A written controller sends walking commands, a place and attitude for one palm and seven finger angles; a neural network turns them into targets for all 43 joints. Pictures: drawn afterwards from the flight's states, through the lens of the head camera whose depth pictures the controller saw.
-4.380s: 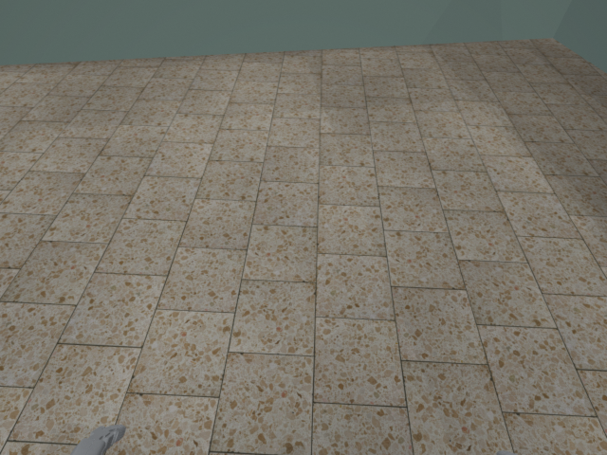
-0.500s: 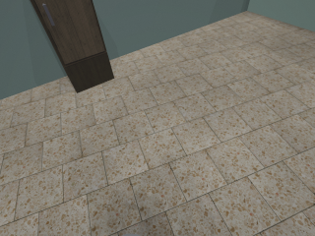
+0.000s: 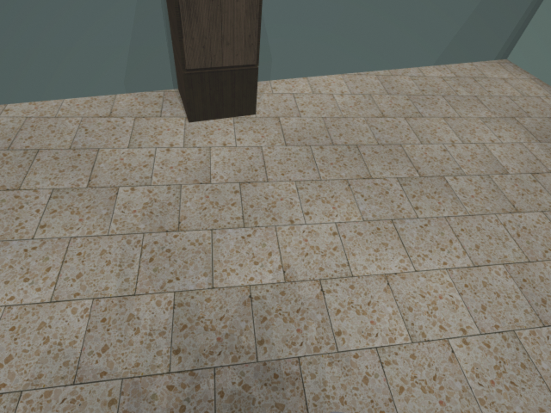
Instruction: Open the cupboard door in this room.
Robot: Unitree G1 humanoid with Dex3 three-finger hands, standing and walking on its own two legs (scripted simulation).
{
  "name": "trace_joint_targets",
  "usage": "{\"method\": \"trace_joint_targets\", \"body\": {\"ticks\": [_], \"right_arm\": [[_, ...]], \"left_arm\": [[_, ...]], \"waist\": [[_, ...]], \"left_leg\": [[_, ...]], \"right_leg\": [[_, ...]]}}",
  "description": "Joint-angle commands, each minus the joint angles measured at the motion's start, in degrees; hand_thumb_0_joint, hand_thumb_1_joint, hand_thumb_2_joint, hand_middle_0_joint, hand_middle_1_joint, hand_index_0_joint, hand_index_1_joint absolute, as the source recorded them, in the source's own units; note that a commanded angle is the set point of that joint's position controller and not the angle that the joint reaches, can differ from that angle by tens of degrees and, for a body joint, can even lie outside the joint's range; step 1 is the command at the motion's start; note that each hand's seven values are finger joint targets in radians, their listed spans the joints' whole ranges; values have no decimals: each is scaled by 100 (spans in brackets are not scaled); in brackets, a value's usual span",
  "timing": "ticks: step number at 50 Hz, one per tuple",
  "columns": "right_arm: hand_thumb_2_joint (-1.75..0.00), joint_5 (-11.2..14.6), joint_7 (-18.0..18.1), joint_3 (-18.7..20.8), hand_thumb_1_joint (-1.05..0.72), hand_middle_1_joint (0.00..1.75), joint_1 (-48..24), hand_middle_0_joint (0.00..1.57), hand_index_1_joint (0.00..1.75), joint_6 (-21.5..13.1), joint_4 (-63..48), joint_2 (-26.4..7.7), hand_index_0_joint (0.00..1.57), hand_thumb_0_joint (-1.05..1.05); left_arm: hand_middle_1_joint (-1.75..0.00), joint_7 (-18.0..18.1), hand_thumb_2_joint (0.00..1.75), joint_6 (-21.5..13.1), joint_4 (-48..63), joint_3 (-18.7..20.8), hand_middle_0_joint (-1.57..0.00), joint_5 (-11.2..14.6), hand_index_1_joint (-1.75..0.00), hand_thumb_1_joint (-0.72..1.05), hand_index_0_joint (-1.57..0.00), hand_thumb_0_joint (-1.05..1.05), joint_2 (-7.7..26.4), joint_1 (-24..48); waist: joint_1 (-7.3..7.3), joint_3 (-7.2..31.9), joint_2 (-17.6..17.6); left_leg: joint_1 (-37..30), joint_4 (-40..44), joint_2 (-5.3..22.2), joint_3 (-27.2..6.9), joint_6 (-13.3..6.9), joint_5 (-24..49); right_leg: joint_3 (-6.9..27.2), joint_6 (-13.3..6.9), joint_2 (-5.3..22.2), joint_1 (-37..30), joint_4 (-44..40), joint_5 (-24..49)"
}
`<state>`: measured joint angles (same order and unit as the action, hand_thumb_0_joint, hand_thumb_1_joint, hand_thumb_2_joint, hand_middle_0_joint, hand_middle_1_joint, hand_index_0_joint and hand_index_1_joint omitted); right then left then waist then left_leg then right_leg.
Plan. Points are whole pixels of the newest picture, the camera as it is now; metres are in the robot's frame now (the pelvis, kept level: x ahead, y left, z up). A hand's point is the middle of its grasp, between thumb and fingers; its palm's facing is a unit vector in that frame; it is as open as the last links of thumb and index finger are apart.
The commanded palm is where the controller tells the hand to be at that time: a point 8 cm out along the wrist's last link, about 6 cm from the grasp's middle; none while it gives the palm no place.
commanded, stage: stand and wait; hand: left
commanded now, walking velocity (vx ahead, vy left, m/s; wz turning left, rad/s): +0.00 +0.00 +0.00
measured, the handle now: out of the picture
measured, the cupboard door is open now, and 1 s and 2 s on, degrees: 0 0 0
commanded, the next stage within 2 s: turn or walk to find it in 0.14 s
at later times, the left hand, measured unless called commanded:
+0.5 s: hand out of the picture +0.00 +0.16 -0.16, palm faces +0.14 -0.96 -0.25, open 7.3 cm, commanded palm none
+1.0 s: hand out of the picture -0.06 +0.24 -0.17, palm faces +0.34 -0.91 -0.26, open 7.3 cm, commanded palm none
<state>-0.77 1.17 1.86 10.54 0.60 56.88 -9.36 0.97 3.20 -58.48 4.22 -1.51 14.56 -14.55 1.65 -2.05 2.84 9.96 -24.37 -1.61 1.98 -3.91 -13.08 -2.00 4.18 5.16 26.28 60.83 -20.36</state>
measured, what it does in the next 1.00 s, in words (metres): steps on the spot, turning left: right foot, then left foot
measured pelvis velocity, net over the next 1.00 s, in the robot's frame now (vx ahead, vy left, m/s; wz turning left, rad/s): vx -0.07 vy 0.02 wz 0.31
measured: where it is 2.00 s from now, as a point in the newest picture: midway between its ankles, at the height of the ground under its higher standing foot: outside the picture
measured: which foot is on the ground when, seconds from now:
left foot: down 0.00-0.32, up 0.34-0.70, down 0.72-1.00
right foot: up 0.00-0.28, down 0.30-0.72, up 0.74-1.00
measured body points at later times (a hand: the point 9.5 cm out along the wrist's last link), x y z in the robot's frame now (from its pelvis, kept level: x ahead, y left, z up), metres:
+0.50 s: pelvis -0.04 -0.03 +0.00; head -0.02 -0.05 +0.45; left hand -0.01 +0.21 -0.14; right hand -0.02 -0.27 -0.17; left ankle -0.07 +0.10 -0.67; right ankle -0.04 -0.14 -0.74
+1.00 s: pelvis -0.07 +0.02 +0.00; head -0.04 +0.03 +0.44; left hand -0.08 +0.29 -0.15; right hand +0.08 -0.19 -0.15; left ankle -0.09 +0.12 -0.74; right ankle -0.04 -0.13 -0.69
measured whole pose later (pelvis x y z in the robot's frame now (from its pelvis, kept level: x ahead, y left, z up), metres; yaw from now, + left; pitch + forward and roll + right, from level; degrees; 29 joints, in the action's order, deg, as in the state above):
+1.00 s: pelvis -0.07 +0.02 +0.00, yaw +17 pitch +0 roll +0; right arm -1.3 0.5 2.5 9.8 0.9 55.3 -10.7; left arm 0.8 3.2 -55.1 3.9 -1.0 13.7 -10.0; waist 0.0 -3.6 0.4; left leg 13.4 -26.5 -0.7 0.3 -1.6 -12.6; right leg -2.6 4.4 4.6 23.6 54.3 -25.2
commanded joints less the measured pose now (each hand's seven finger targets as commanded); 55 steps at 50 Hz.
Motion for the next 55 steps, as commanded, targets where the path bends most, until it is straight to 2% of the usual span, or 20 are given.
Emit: {"method": "trace_joint_targets", "body": {"ticks": [1, 8, 13, 14, 15, 16, 17, 20, 23, 30, 32, 34, 35, 36, 37, 38, 39, 43, 51, 55], "right_arm": [[-90, 20, 106, 187, -90, 30, 398, 20, 30, -112, -147, -920, 20, 0], [-90, -43, 107, 188, -90, 30, 520, 20, 30, -78, 51, -910, 20, 0], [-90, -12, 46, 217, -90, 30, 369, 20, 30, -30, 67, -970, 20, 0], [-90, 20, 24, 216, -90, 30, 358, 20, 30, -29, 58, -882, 20, 0], [-90, 62, -10, 193, -90, 30, 378, 20, 30, -31, 21, -696, 20, 0], [-90, 78, -43, 149, -90, 30, 353, 20, 30, -10, -98, -452, 20, 0], [-90, 27, -55, 218, -90, 30, 154, 20, 30, 57, -190, -590, 20, 0], [-90, -34, -112, 350, -90, 30, 367, 20, 30, 244, 43, -687, 20, 0], [-90, -28, -160, 349, -90, 30, 547, 20, 30, 267, 92, -584, 20, 0], [-90, 15, -160, 250, -90, 30, -33, 20, 30, 168, -208, -481, 20, 0], [-90, 30, -147, 239, -90, 30, 84, 20, 30, 133, -213, -492, 20, 0], [-90, 16, -143, 253, -90, 30, 492, 20, 30, 71, -121, -639, 20, 0], [-90, -3, -143, 307, -90, 30, 677, 20, 30, 17, -94, -941, 20, 0], [-90, -39, -132, 432, -90, 30, 864, 20, 30, -18, -139, -1472, 20, 0], [-90, -54, -90, 478, -90, 30, 1034, 20, 30, 28, -100, -1707, 20, 0], [-90, -78, -39, 447, -90, 30, 922, 20, 30, 11, -67, -1578, 20, 0], [-90, -77, 6, 406, -90, 30, 697, 20, 30, -14, -132, -1433, 20, 0], [-90, -65, 26, 312, -90, 30, 156, 20, 30, -38, -351, -1254, 20, 0], [-90, -89, -28, 385, -90, 30, 203, 20, 30, 44, -472, -1368, 20, 0], [-90, -48, -74, 424, -90, 30, -50, 20, 30, 85, -600, -1324, 20, 0]], "left_arm": [[-30, 40, 90, -102, 205, -49, -20, 45, -30, 90, -20, 0, 202, -31], [-30, 69, 90, -109, 213, -178, -20, 57, -30, 90, -20, 0, -12, 226], [-30, 117, 90, -211, 83, -145, -20, 93, -30, 90, -20, 0, 21, -246], [-30, 136, 90, -260, 49, -128, -20, 87, -30, 90, -20, 0, 117, -308], [-30, 166, 90, -310, 53, -86, -20, 57, -30, 90, -20, 0, 347, -357], [-30, 186, 90, -340, 82, -15, -20, 22, -30, 90, -20, 0, 693, -351], [-30, 172, 90, -329, 205, 2, -20, 22, -30, 90, -20, 0, 828, -307], [-30, 167, 90, -339, 387, -15, -20, 53, -30, 90, -20, 0, 445, 239], [-30, 157, 90, -394, 468, -15, -20, 34, -30, 90, -20, 0, 380, 249], [-30, 132, 90, -342, 390, 144, -20, -47, -30, 90, -20, 0, 761, -151], [-30, 110, 90, -317, 365, 158, -20, -40, -30, 90, -20, 0, 842, -167], [-30, 98, 90, -277, 398, 163, -20, 26, -30, 90, -20, 0, 810, -5], [-30, 77, 90, -230, 486, 123, -20, 81, -30, 90, -20, 0, 639, -46], [-30, 44, 90, -202, 680, 43, -20, 104, -30, 90, -20, 0, 258, 3], [-30, 70, 90, -149, 810, -12, -20, 66, -30, 90, -20, 0, 195, 324], [-30, 71, 90, -108, 789, 5, -20, 48, -30, 90, -20, 0, 233, 491], [-30, 64, 90, -92, 736, 25, -20, 44, -30, 90, -20, 0, 213, 568], [-30, -26, 90, -132, 590, 22, -20, 61, -30, 90, -20, 0, 249, 361], [-30, 14, 90, -147, 820, -17, -20, 93, -30, 90, -20, 0, 180, 482], [-30, 42, 90, -252, 720, 8, -20, 104, -30, 90, -20, 0, 236, -130]], "waist": [[-211, 144, -903], [-307, -25, -999], [-52, 230, -878], [-21, 269, -680], [-29, 364, -50], [-42, 192, 962], [74, 73, 1041], [-208, -283, 588], [-271, -156, 457], [82, 82, 871], [24, 174, 891], [-234, 435, 564], [-331, 605, -300], [-410, 611, -1910], [-562, 556, -1899], [-521, 420, -1448], [-455, 288, -1760], [-259, 216, -1177], [-345, 287, -1168], [-48, 510, -971]], "left_leg": [[-517, 893, 1402, -1164, -386, 2253], [-191, 940, 1521, -1523, -570, 1622], [252, 513, 1239, -1672, -368, 1565], [574, 273, 1033, -1541, -157, 1275], [1096, -244, 667, -1145, 103, 688], [1669, -895, 49, -475, 389, -457], [1617, -1895, -41, -368, 447, -1526], [1866, -3756, 168, -464, 534, -1159], [1933, -4035, 289, -323, 666, -904], [1430, -2103, 393, 136, 752, -1393], [1033, -1438, 279, 321, 724, -1101], [133, -240, 277, 334, 660, 60], [-562, 204, 700, -172, 518, 855], [-1018, 439, 2041, -1947, -35, 2462], [-569, 564, 2517, -2231, -597, 2955], [-349, 622, 2371, -1972, -673, 2604], [-236, 616, 2070, -1839, -589, 2500], [-195, 496, 1533, -1207, -448, 2486], [-40, 473, 1518, -1756, -583, 2025], [538, -53, 1154, -1692, -283, 1649]], "right_leg": [[207, 64, 13, 247, -190, 74], [88, -50, -70, -595, -1802, -453], [-21, -145, -168, -1565, -3371, 468], [77, -179, -29, -2015, -3933, 939], [694, -367, 586, -2453, -4230, 1063], [1482, -799, 1493, -2492, -4462, 1458], [1746, -1321, 2033, -1844, -4694, 1398], [924, -1290, 1415, -1331, -4684, 1354], [376, -1101, 1217, -1507, -4464, 1766], [141, -1254, 1486, -1983, -3833, 2798], [21, -1116, 1442, -1948, -3538, 3105], [-335, -721, 1246, -1610, -2922, 2727], [-626, -414, 943, -1025, -2207, 1854], [-831, -15, 244, 261, -1109, -689], [-349, -39, 113, 282, -285, -1679], [-67, -86, 205, 309, 98, -1397], [54, -71, 236, 441, 241, -1082], [11, -9, 84, 256, 22, -471], [-8, -14, -167, -375, -1462, -531], [-172, -59, -289, -1583, -3268, 629]]}}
